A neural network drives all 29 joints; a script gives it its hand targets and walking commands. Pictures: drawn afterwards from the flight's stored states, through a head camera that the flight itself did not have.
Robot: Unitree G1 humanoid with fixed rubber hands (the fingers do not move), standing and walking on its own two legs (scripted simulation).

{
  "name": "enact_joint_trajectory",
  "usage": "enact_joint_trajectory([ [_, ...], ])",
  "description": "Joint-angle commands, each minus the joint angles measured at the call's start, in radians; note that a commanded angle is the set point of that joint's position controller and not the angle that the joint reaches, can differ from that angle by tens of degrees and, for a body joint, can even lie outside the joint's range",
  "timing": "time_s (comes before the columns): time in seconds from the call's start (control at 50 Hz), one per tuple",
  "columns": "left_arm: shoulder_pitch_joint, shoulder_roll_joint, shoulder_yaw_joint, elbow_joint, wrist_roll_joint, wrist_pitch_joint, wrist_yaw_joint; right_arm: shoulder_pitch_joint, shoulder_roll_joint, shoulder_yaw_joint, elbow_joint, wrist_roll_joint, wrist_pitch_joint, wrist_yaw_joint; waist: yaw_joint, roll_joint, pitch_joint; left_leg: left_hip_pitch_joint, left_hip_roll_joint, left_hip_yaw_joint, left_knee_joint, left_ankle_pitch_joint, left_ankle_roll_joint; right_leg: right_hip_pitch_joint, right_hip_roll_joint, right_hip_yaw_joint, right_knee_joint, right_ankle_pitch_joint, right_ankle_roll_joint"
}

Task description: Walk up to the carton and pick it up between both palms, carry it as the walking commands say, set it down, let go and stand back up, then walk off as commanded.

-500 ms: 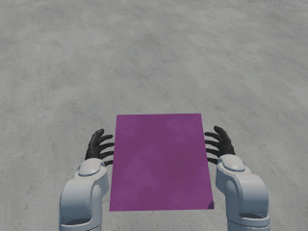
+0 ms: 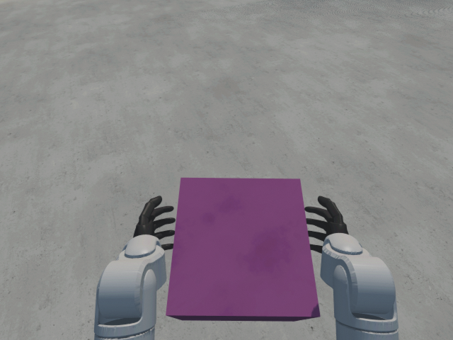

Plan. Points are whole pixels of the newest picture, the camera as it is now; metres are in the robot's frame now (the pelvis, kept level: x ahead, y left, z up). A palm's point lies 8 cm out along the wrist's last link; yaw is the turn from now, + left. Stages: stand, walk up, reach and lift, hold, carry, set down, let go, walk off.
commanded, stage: carry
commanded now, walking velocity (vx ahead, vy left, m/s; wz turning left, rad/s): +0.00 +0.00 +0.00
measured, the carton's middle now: (239, 251) +0.30 +0.00 +0.01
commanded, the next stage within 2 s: none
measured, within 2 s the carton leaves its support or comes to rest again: neither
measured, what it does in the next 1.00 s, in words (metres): steps on the spot: left foot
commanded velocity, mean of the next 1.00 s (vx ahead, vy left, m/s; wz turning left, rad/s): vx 0.00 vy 0.00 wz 0.00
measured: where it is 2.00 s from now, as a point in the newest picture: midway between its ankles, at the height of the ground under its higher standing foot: outside the picture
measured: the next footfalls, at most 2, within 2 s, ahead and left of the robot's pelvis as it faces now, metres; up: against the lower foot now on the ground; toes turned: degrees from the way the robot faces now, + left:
left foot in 0.34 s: -0.01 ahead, +0.05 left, +0.00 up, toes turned +3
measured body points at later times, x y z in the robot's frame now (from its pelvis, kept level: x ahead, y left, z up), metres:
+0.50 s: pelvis -0.02 -0.06 +0.00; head -0.03 -0.05 +0.45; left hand +0.24 +0.10 +0.09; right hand +0.27 -0.19 +0.09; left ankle -0.05 +0.04 -0.73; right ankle +0.01 -0.12 -0.73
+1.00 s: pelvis -0.05 -0.03 +0.00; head -0.07 -0.03 +0.45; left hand +0.22 +0.12 +0.09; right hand +0.23 -0.17 +0.10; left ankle -0.05 +0.04 -0.73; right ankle +0.01 -0.12 -0.73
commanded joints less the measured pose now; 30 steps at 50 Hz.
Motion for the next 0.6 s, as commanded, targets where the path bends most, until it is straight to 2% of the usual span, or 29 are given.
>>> enact_joint_trajectory([
  [0.0,-0.319,-1.034,-0.493,-0.060,-0.343,-0.023,-0.267,-0.485,1.028,0.675,-0.161,0.434,-0.037,0.242,-0.001,-0.284,-0.225,-0.096,-0.102,-0.037,0.398,-0.233,0.014,0.189,-0.275,0.222,-0.107,0.558,-0.153],
  [0.02,-0.347,-1.033,-0.488,-0.090,-0.342,-0.031,-0.266,-0.489,1.052,0.688,-0.146,0.443,-0.037,0.245,-0.003,-0.287,-0.230,-0.119,-0.101,-0.025,0.389,-0.205,0.029,0.215,-0.260,0.205,-0.108,0.488,-0.142],
  [0.04,-0.362,-1.067,-0.490,-0.119,-0.352,-0.047,-0.269,-0.533,1.090,0.721,-0.191,0.472,-0.049,0.247,-0.011,-0.286,-0.255,-0.145,-0.116,-0.042,0.385,-0.170,0.038,0.259,-0.240,0.186,-0.082,0.546,-0.142],
  [0.06,-0.338,-1.076,-0.476,-0.103,-0.352,-0.050,-0.272,-0.542,1.097,0.731,-0.205,0.481,-0.054,0.244,-0.011,-0.285,-0.292,-0.143,-0.117,-0.035,0.407,-0.129,0.033,0.295,-0.231,0.162,-0.068,0.556,-0.115],
  [0.08,-0.352,-1.083,-0.476,-0.127,-0.360,-0.067,-0.276,-0.555,1.107,0.741,-0.229,0.491,-0.070,0.242,-0.015,-0.298,-0.306,-0.160,-0.112,-0.031,0.381,-0.110,0.035,0.337,-0.226,0.139,-0.057,0.593,-0.107],
  [0.1,-0.312,-1.073,-0.471,-0.110,-0.356,-0.067,-0.275,-0.502,1.097,0.737,-0.208,0.482,-0.070,0.237,-0.012,-0.271,-0.336,-0.156,-0.131,-0.013,0.379,-0.103,0.034,0.377,-0.223,0.142,-0.040,0.661,-0.090],
  [0.12,-0.309,-1.077,-0.475,-0.116,-0.361,-0.073,-0.275,-0.481,1.089,0.733,-0.211,0.481,-0.072,0.235,-0.011,-0.258,-0.364,-0.153,-0.146,-0.005,0.367,-0.103,0.030,0.404,-0.226,0.153,-0.027,0.754,-0.094],
  [0.14,-0.339,-1.064,-0.488,-0.153,-0.356,-0.079,-0.267,-0.476,1.097,0.732,-0.202,0.492,-0.077,0.237,-0.004,-0.211,-0.390,-0.135,-0.145,-0.007,0.325,-0.114,0.039,0.415,-0.247,0.175,-0.031,0.696,-0.118],
  [0.16,-0.304,-1.049,-0.483,-0.147,-0.340,-0.080,-0.264,-0.446,1.083,0.727,-0.186,0.487,-0.076,0.237,-0.003,-0.201,-0.404,-0.122,-0.152,-0.008,0.292,-0.120,0.039,0.426,-0.242,0.183,-0.017,0.746,-0.124],
  [0.18,-0.275,-1.049,-0.484,-0.133,-0.336,-0.077,-0.265,-0.438,1.070,0.729,-0.194,0.484,-0.075,0.237,0.002,-0.216,-0.408,-0.107,-0.161,-0.009,0.256,-0.135,0.043,0.428,-0.249,0.201,-0.026,0.741,-0.130],
  [0.22,-0.250,-1.027,-0.488,-0.105,-0.323,-0.068,-0.261,-0.410,1.030,0.710,-0.169,0.473,-0.066,0.239,0.002,-0.222,-0.410,-0.052,-0.172,-0.010,0.119,-0.141,0.061,0.425,-0.242,0.201,-0.005,0.801,-0.160],
  [0.24,-0.268,-1.013,-0.500,-0.131,-0.318,-0.068,-0.256,-0.374,1.039,0.702,-0.129,0.473,-0.062,0.245,0.004,-0.191,-0.420,-0.030,-0.176,-0.007,0.017,-0.123,0.071,0.455,-0.245,0.205,0.012,0.842,-0.174],
  [0.26,-0.246,-1.013,-0.509,-0.117,-0.315,-0.064,-0.251,-0.352,1.027,0.691,-0.117,0.469,-0.060,0.249,-0.003,-0.136,-0.430,0.030,-0.175,0.000,-0.115,-0.042,0.077,0.442,-0.231,0.193,0.038,0.834,-0.166],
  [0.28,-0.245,-1.016,-0.521,-0.112,-0.330,-0.057,-0.254,-0.341,1.026,0.678,-0.115,0.455,-0.058,0.248,-0.014,-0.144,-0.435,0.124,-0.141,-0.008,-0.219,0.124,0.078,0.410,-0.204,0.152,0.063,0.835,-0.132],
  [0.3,-0.266,-1.005,-0.526,-0.118,-0.333,-0.059,-0.254,-0.337,1.026,0.668,-0.097,0.448,-0.060,0.248,-0.021,-0.138,-0.443,0.234,-0.104,-0.023,-0.267,0.245,0.085,0.336,-0.191,0.150,0.060,0.739,-0.104],
  [0.32,-0.276,-1.013,-0.543,-0.131,-0.344,-0.058,-0.258,-0.306,1.031,0.652,-0.080,0.436,-0.058,0.255,-0.022,-0.083,-0.444,0.355,-0.061,-0.065,-0.199,0.443,0.100,0.226,-0.172,0.147,0.067,0.634,-0.078],
  [0.34,-0.324,-1.001,-0.557,-0.143,-0.344,-0.058,-0.256,-0.323,1.018,0.636,-0.073,0.430,-0.062,0.255,-0.015,-0.021,-0.423,0.439,0.002,-0.105,-0.134,0.747,0.120,0.123,-0.137,0.119,0.089,0.461,-0.057],
  [0.36,-0.342,-1.011,-0.561,-0.125,-0.344,-0.054,-0.257,-0.342,1.017,0.623,-0.074,0.427,-0.064,0.254,-0.010,0.046,-0.396,0.494,0.050,-0.130,-0.113,0.918,0.142,0.030,-0.106,0.118,0.084,0.246,-0.039],
  [0.38,-0.355,-1.025,-0.572,-0.147,-0.351,-0.049,-0.264,-0.351,1.037,0.623,-0.077,0.427,-0.068,0.258,-0.015,0.086,-0.379,0.437,0.051,-0.117,-0.098,0.816,0.166,0.050,-0.100,0.117,0.002,0.201,-0.019],
  [0.4,-0.409,-1.034,-0.593,-0.182,-0.369,-0.052,-0.269,-0.366,1.054,0.615,-0.078,0.416,-0.073,0.258,-0.015,0.066,-0.355,0.346,0.011,-0.085,-0.115,0.602,0.150,0.112,-0.119,0.126,-0.032,0.232,-0.015],
  [0.42,-0.407,-1.028,-0.599,-0.181,-0.373,-0.050,-0.272,-0.364,1.057,0.623,-0.067,0.411,-0.073,0.256,-0.016,0.004,-0.308,0.270,-0.033,-0.062,-0.112,0.389,0.124,0.139,-0.134,0.155,-0.049,0.333,-0.021],
  [0.44,-0.437,-1.051,-0.620,-0.191,-0.391,-0.048,-0.274,-0.362,1.055,0.606,-0.082,0.400,-0.074,0.252,-0.020,-0.005,-0.287,0.230,-0.053,-0.053,-0.138,0.274,0.119,0.157,-0.143,0.152,-0.046,0.337,-0.031],
  [0.46,-0.427,-1.050,-0.617,-0.188,-0.392,-0.045,-0.276,-0.370,1.053,0.607,-0.096,0.402,-0.072,0.253,-0.020,-0.027,-0.283,0.210,-0.065,-0.065,-0.149,0.213,0.115,0.154,-0.148,0.158,-0.049,0.320,-0.042],
  [0.48,-0.415,-1.046,-0.603,-0.147,-0.386,-0.037,-0.278,-0.371,1.053,0.615,-0.075,0.399,-0.064,0.250,-0.020,-0.082,-0.259,0.195,-0.076,-0.057,-0.163,0.084,0.108,0.142,-0.149,0.172,-0.088,0.225,-0.043],
  [0.5,-0.407,-1.027,-0.595,-0.139,-0.381,-0.029,-0.276,-0.373,1.027,0.603,-0.076,0.390,-0.057,0.245,-0.021,-0.081,-0.221,0.178,-0.081,-0.062,-0.170,0.056,0.104,0.107,-0.158,0.186,-0.113,0.169,-0.042],
  [0.52,-0.366,-1.021,-0.572,-0.099,-0.369,-0.020,-0.278,-0.378,1.016,0.609,-0.078,0.391,-0.049,0.244,-0.022,-0.103,-0.236,0.205,-0.070,-0.076,-0.171,0.056,0.114,0.091,-0.149,0.185,-0.129,0.115,-0.046],
  [0.54,-0.367,-0.989,-0.559,-0.087,-0.358,-0.015,-0.275,-0.377,1.001,0.601,-0.052,0.389,-0.042,0.241,-0.021,-0.105,-0.223,0.176,-0.070,-0.081,-0.189,0.017,0.112,0.094,-0.144,0.178,-0.150,0.006,-0.042],
  [0.56,-0.362,-0.996,-0.541,-0.068,-0.354,-0.013,-0.275,-0.399,1.003,0.610,-0.063,0.393,-0.037,0.239,-0.020,-0.132,-0.207,0.168,-0.069,-0.085,-0.196,0.025,0.109,0.087,-0.143,0.188,-0.166,-0.012,-0.044],
  [0.58,-0.349,-0.979,-0.526,-0.054,-0.340,-0.012,-0.271,-0.389,0.995,0.610,-0.041,0.395,-0.029,0.240,-0.018,-0.129,-0.203,0.158,-0.072,-0.088,-0.207,0.021,0.107,0.095,-0.142,0.168,-0.166,-0.044,-0.046],
])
